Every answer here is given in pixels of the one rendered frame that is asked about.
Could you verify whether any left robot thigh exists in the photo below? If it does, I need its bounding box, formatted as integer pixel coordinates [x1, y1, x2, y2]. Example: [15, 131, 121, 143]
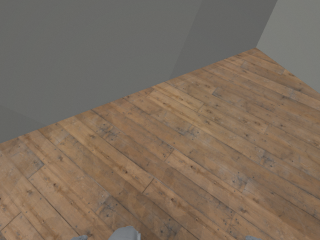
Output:
[108, 227, 141, 240]

